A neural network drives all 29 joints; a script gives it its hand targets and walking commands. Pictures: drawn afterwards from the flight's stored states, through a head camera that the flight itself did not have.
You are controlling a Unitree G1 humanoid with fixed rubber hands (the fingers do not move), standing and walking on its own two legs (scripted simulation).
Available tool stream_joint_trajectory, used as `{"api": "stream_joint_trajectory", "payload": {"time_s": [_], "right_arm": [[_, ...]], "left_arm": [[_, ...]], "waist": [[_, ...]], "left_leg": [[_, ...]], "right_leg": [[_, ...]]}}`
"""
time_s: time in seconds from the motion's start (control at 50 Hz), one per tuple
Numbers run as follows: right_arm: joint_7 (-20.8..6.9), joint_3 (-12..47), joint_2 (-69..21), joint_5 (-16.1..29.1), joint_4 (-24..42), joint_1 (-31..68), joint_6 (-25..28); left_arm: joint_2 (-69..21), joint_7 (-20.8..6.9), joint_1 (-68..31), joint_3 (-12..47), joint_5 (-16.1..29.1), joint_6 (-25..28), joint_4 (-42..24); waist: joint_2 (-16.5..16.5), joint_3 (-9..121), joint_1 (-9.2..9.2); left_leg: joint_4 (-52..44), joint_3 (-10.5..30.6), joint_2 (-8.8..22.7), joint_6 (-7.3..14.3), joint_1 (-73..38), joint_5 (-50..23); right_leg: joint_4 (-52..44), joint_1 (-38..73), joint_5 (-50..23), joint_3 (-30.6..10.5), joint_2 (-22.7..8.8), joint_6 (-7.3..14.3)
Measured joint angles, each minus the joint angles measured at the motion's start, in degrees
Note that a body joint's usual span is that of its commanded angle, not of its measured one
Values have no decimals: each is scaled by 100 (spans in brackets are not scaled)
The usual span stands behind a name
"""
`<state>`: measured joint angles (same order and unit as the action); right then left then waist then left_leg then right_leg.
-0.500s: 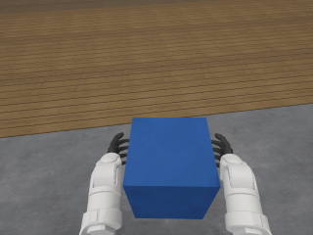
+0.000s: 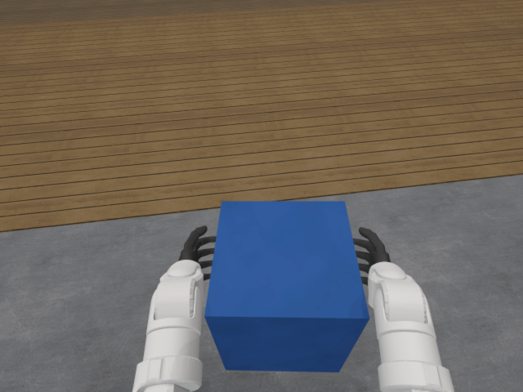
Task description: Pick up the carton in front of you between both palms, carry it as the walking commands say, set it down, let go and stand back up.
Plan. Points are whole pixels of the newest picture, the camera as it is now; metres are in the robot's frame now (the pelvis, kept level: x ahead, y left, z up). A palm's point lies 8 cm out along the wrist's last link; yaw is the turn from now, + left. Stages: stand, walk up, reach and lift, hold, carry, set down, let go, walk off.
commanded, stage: hold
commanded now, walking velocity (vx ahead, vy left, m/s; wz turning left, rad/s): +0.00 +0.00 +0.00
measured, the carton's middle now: (282, 289) +0.29 +0.00 -0.03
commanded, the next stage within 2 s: carry in 0.14 s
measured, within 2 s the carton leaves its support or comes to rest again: neither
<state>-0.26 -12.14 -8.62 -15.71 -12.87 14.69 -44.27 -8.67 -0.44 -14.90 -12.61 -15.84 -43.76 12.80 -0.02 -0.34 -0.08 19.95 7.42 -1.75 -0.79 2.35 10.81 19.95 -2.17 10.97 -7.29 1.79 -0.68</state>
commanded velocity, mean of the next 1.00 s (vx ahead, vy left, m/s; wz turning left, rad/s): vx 0.45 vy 0.00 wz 0.00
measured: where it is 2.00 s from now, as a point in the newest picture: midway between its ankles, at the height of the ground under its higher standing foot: (268, 250)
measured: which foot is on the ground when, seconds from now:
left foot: down 0.00-0.56, up 0.58-0.86, down 0.88-1.00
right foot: down 0.00-0.36, up 0.38-0.52, down 0.54-0.90, up 0.92-1.00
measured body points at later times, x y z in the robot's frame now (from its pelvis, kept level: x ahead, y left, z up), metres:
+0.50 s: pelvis +0.07 +0.01 +0.00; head +0.05 +0.02 +0.45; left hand +0.37 +0.16 +0.09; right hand +0.36 -0.14 +0.08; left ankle +0.01 +0.14 -0.75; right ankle +0.07 -0.10 -0.73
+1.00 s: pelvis +0.35 +0.06 -0.02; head +0.34 +0.07 +0.43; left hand +0.60 +0.20 +0.06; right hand +0.58 -0.10 +0.05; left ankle +0.39 +0.13 -0.75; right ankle +0.21 -0.06 -0.66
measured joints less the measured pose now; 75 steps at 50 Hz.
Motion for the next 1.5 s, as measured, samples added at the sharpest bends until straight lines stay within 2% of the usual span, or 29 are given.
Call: {"api": "stream_joint_trajectory", "payload": {"time_s": [0.16,0.22,0.26,0.32,0.38,0.44,0.48,0.52,0.56,0.58,0.64,0.68,0.78,0.86,0.9,0.94,0.98,1.02,1.14,1.24,1.32,1.36,1.38,1.42,1.44,1.48,1.5], "right_arm": [[2,-28,-6,1,-6,35,-10],[48,58,19,97,179,-84,-48],[79,116,38,206,461,-161,-120],[156,247,66,425,1019,-310,-279],[252,456,78,598,1542,-414,-564],[337,680,89,695,2001,-510,-888],[395,742,104,775,2421,-640,-1130],[489,787,117,860,2883,-786,-1363],[538,772,131,953,3338,-957,-1575],[562,728,139,1017,3511,-1086,-1669],[702,743,131,1234,3817,-1468,-2005],[755,821,120,1376,3924,-1630,-2167],[889,896,100,1529,4131,-1826,-2189],[1098,860,93,1620,4254,-1891,-2113],[1162,891,100,1652,4151,-1802,-2047],[1180,922,113,1663,3919,-1691,-2009],[1128,921,106,1688,3885,-1735,-2025],[1022,929,88,1708,4004,-1879,-2036],[923,978,73,1615,4411,-2072,-2006],[867,1039,85,1583,4446,-1988,-2048],[847,1076,88,1548,4411,-2017,-2151],[847,1071,85,1520,4426,-2052,-2192],[850,1058,85,1501,4432,-2067,-2200],[853,955,79,1462,4294,-2043,-2196],[853,923,76,1447,4215,-2030,-2192],[852,925,75,1427,4136,-2046,-2173],[851,948,75,1423,4116,-2065,-2145]], "left_arm": [[-6,8,-35,-28,17,-4,15],[17,61,75,98,106,-41,-156],[31,102,136,203,200,-112,-414],[55,194,270,367,381,-299,-986],[97,277,496,459,570,-619,-1672],[119,362,698,469,751,-957,-2272],[125,415,758,530,880,-1186,-2607],[128,479,821,640,986,-1392,-2950],[126,545,881,781,1065,-1577,-3252],[127,585,940,891,1090,-1642,-3312],[137,709,1302,1061,1195,-1946,-3553],[125,772,1594,1058,1267,-2110,-3803],[96,975,1891,1027,1507,-2228,-4223],[96,1113,1914,1044,1659,-2210,-4363],[106,1158,1881,973,1702,-2192,-4385],[113,1173,1817,862,1741,-2201,-4261],[113,1137,1799,841,1746,-2212,-4168],[109,1031,1837,878,1708,-2162,-4123],[86,853,2036,1070,1505,-1999,-4407],[83,877,2104,1069,1426,-2054,-4618],[79,890,2153,1040,1449,-2176,-4621],[81,882,2145,1044,1474,-2208,-4576],[82,876,2117,1053,1482,-2205,-4519],[89,862,1996,1084,1471,-2134,-4196],[93,859,1955,1085,1467,-2115,-4067],[87,858,1980,1070,1479,-2070,-3966],[80,857,2028,1058,1488,-2033,-3967]], "waist": [[-6,160,-1],[-8,451,12],[-12,585,31],[72,708,50],[133,870,27],[-21,971,-10],[-131,975,-2],[-199,950,25],[-210,951,89],[-235,996,111],[-57,1096,118],[63,1101,63],[176,972,-178],[194,888,-250],[270,865,-200],[232,824,-82],[144,764,21],[75,736,120],[-67,764,308],[-22,861,228],[-20,857,140],[-81,802,115],[-128,769,94],[-293,699,-23],[-265,643,-65],[-179,524,-110],[-144,484,-129]], "left_leg": [[256,-44,9,-12,309,108],[717,-242,105,-19,773,818],[944,-388,180,-8,1047,1059],[1062,-615,205,12,1231,854],[964,-841,205,56,1194,589],[759,-938,337,84,1062,740],[518,-920,445,51,920,742],[458,-890,528,-4,799,825],[900,-875,564,-21,853,1161],[1428,-947,616,9,1048,1335],[2991,-1181,531,133,1834,1736],[3284,-1354,520,139,2283,1581],[2125,-1591,556,71,2884,648],[1050,-1931,492,142,2698,-71],[1211,-2108,413,402,2558,-363],[1495,-2185,404,597,2479,49],[1266,-2211,391,596,2197,220],[828,-2213,356,543,1839,170],[-300,-2071,350,443,744,178],[-702,-1985,364,260,-85,531],[-773,-1926,380,51,-753,1024],[-472,-1873,466,-69,-976,1431],[-25,-1871,562,-110,-957,1723],[1812,-1672,836,-63,-285,1683],[2897,-1408,786,-37,231,1605],[4402,-1124,657,82,1195,1336],[4697,-1099,648,131,1587,1134]], "right_leg": [[243,-301,96,36,5,-8],[589,-710,635,217,-73,8],[671,-914,671,328,-131,4],[869,-1129,462,381,-261,-46],[1416,-1375,1126,487,-418,-41],[1954,-1781,1620,954,-401,-5],[1732,-1913,1480,1231,-310,13],[1088,-1838,1006,1517,-207,15],[533,-1606,285,1705,-165,115],[606,-1585,95,1779,-163,215],[583,-1328,491,1816,-280,304],[255,-1022,535,1772,-346,233],[-305,-248,682,1683,-458,55],[35,230,1318,1621,-621,-191],[1059,45,1758,1552,-862,-220],[2844,-753,1737,1224,-845,-111],[4126,-1583,1523,1106,-748,22],[4465,-2225,1130,1158,-741,99],[3119,-3155,96,1374,-754,86],[1830,-3298,-544,1603,-734,56],[1142,-3074,-760,1915,-641,163],[867,-2780,-673,2111,-525,233],[795,-2603,-654,2189,-448,321],[1274,-2602,-373,2303,-377,605],[1347,-2540,-195,2313,-398,656],[1108,-2249,-97,2315,-422,582],[912,-2072,-94,2311,-414,562]]}}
